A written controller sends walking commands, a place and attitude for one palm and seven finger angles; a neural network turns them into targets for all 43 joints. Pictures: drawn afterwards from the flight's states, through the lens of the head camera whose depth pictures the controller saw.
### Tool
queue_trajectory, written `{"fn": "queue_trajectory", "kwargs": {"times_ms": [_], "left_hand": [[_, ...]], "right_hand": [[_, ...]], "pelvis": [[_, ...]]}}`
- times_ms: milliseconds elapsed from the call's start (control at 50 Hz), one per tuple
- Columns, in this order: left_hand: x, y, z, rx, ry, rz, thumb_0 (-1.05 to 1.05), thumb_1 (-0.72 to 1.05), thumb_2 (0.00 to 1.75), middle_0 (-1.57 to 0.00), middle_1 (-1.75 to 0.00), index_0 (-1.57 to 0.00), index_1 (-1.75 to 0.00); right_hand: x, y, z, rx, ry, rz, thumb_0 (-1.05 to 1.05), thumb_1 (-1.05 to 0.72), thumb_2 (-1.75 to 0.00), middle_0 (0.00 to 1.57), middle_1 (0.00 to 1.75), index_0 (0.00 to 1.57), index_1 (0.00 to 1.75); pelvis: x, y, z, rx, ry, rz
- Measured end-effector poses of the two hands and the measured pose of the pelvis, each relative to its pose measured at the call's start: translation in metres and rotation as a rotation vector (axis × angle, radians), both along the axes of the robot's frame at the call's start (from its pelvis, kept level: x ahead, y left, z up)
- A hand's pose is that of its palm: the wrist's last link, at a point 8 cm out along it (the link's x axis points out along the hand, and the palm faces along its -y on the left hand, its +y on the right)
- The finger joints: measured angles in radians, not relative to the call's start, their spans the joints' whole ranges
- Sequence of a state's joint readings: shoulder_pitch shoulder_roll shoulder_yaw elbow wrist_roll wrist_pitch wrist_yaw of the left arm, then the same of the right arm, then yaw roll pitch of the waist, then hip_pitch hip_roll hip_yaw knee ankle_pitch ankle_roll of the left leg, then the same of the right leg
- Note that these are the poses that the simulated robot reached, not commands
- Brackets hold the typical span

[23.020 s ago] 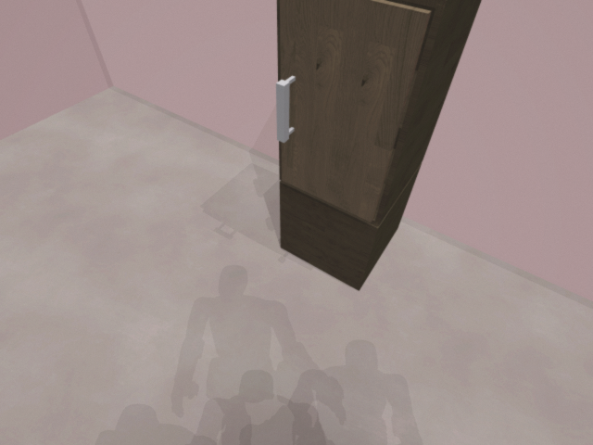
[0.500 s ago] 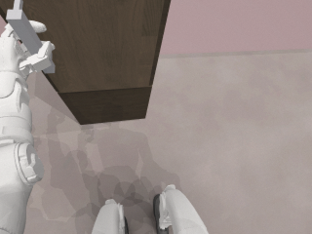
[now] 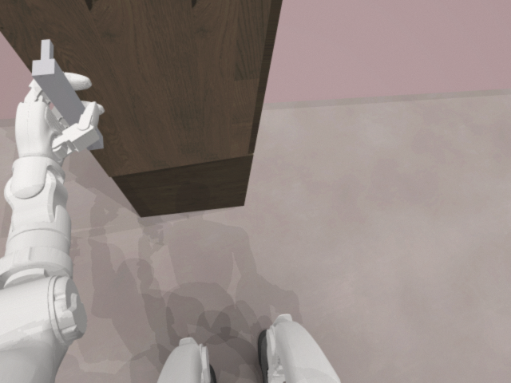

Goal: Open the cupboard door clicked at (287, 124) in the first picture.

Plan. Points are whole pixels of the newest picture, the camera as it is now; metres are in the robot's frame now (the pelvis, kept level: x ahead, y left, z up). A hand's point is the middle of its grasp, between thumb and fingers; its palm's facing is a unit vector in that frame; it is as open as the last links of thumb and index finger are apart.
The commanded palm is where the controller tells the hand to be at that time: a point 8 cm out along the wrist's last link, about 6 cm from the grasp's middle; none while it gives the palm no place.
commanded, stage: pull the door open along its arc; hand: left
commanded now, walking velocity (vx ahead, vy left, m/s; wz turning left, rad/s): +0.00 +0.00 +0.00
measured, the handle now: (73, 100) +0.54 +0.23 +0.04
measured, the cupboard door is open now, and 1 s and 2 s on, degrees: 4 53 55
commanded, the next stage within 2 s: open thumb and fingers to let go in 0.72 s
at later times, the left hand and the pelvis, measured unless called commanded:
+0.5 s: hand (152, 203) +0.37 +0.11 +0.04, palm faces +0.47 -0.88 +0.03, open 6.3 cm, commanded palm +0.30 +0.14 +0.04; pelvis +0.00 -0.02 +0.01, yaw +3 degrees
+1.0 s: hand (214, 235) +0.32 +0.03 +0.04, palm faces +0.46 -0.89 -0.04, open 6.7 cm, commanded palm +0.27 +0.08 +0.04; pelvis -0.01 -0.06 +0.01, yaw +6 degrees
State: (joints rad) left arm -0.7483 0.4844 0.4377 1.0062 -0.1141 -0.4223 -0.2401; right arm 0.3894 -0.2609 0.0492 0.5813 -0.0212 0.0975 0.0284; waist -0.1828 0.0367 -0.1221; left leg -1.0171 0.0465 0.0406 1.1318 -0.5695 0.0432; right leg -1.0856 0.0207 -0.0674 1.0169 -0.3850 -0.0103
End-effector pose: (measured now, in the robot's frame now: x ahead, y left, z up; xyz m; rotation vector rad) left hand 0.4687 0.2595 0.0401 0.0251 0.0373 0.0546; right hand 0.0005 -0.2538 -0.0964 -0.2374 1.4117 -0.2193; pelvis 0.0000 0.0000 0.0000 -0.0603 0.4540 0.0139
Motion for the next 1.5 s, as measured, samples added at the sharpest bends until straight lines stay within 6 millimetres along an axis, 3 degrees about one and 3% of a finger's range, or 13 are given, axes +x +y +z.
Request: {"fn": "queue_trajectory", "kwargs": {"times_ms": [200,380,540,800,1000,1120,1340,1500], "left_hand": [[-0.062,-0.023,0.000,-0.027,-0.013,-0.002,0.02,0.67,0.70,-0.34,-1.33,-0.35,-1.35],[-0.117,-0.073,-0.001,-0.073,-0.047,0.310,0.03,0.66,0.75,-0.31,-1.33,-0.35,-1.30],[-0.155,-0.120,0.002,-0.026,-0.035,0.445,0.03,0.67,0.75,-0.30,-1.33,-0.33,-1.31],[-0.200,-0.186,0.007,0.015,0.003,0.331,0.03,0.65,0.70,-0.29,-1.31,-0.33,-1.33],[-0.195,-0.187,0.005,0.019,-0.017,0.421,0.03,0.58,0.74,-0.37,-1.32,-0.36,-1.33],[-0.195,-0.186,0.005,0.018,-0.018,0.419,0.02,0.35,0.65,-0.37,-1.29,-0.36,-1.30],[-0.195,-0.185,0.005,0.009,-0.020,0.398,0.01,-0.27,0.39,-0.33,-1.21,-0.33,-1.21],[-0.195,-0.185,0.005,0.005,-0.024,0.383,0.00,-0.45,0.32,-0.31,-0.97,-0.30,-0.98]], "right_hand": [[0.056,-0.002,0.011,0.029,-0.164,0.042,0.01,-0.90,-0.90,0.20,0.30,0.20,0.30],[0.123,0.007,0.002,0.099,-0.339,0.171,0.01,-0.91,-0.90,0.20,0.30,0.20,0.30],[0.155,0.022,-0.004,0.160,-0.412,0.254,0.01,-0.91,-0.90,0.20,0.30,0.20,0.30],[0.172,0.008,0.005,0.168,-0.515,0.283,0.01,-0.90,-0.90,0.20,0.30,0.20,0.30],[0.180,-0.007,-0.003,0.145,-0.542,0.308,0.01,-0.90,-0.90,0.20,0.30,0.20,0.30],[0.173,-0.012,-0.007,0.143,-0.528,0.296,0.01,-0.91,-0.90,0.20,0.30,0.20,0.30],[0.150,-0.015,-0.010,0.129,-0.490,0.270,0.01,-0.90,-0.90,0.20,0.30,0.20,0.30],[0.143,-0.007,-0.009,0.123,-0.489,0.268,0.01,-0.90,-0.90,0.20,0.30,0.20,0.30]], "pelvis": [[0.011,-0.003,0.014,0.015,-0.048,-0.002],[0.008,-0.007,0.011,0.034,-0.075,0.010],[0.003,-0.022,0.010,0.056,-0.106,0.030],[0.001,-0.047,0.013,0.079,-0.153,0.051],[-0.009,-0.061,0.007,0.096,-0.155,0.070],[-0.013,-0.064,0.006,0.101,-0.151,0.071],[-0.018,-0.059,0.006,0.098,-0.157,0.064],[-0.020,-0.050,0.005,0.090,-0.160,0.057]]}}
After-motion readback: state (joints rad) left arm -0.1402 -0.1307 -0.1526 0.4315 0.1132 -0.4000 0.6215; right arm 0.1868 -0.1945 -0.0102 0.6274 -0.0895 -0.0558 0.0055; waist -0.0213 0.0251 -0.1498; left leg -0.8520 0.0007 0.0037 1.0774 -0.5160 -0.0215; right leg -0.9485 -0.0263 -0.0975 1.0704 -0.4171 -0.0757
